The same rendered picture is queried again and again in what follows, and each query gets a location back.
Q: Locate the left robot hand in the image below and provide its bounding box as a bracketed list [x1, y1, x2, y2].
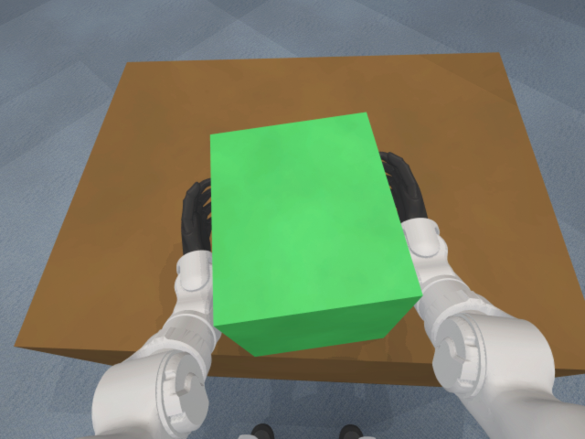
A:
[181, 178, 212, 255]

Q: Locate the robot left upper arm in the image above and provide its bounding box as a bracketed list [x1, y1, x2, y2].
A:
[75, 349, 209, 439]

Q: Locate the robot right forearm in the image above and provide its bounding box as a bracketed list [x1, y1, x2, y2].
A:
[401, 218, 555, 388]

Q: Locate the right robot hand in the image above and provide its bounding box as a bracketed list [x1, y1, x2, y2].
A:
[379, 152, 428, 223]

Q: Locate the robot left forearm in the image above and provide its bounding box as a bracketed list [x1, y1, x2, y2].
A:
[91, 251, 222, 432]

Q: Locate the robot right upper arm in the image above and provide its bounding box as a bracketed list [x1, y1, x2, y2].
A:
[432, 313, 585, 439]

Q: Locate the pedestal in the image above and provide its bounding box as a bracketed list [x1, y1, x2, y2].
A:
[14, 52, 585, 387]

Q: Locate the carton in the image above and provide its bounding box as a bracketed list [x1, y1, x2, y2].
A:
[210, 112, 423, 357]

